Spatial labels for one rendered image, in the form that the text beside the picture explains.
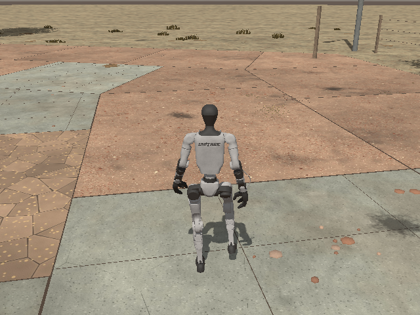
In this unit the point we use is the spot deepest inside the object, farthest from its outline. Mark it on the left robot forearm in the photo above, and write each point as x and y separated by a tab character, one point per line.
179	173

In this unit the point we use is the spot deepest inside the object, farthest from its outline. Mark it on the robot right hand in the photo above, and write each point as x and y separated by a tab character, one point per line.
243	199

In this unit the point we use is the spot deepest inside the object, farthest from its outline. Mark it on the robot left hand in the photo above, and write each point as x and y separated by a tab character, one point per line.
181	185

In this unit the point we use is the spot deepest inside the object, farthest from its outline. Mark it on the robot right foot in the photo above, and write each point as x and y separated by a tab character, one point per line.
232	248

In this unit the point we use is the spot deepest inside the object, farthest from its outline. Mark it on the humanoid robot head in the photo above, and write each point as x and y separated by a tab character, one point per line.
209	113

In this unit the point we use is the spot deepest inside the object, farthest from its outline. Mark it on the robot right upper arm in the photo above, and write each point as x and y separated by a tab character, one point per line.
233	150

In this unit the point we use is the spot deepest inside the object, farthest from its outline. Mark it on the robot left upper arm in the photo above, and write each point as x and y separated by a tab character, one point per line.
185	150

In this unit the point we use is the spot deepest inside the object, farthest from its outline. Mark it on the right robot forearm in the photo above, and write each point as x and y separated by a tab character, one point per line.
238	173

